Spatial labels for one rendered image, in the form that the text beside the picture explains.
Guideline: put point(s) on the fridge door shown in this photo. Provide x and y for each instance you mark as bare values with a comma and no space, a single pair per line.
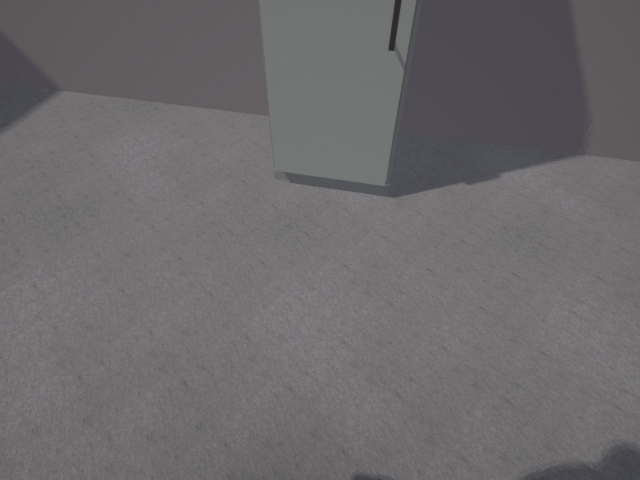
333,86

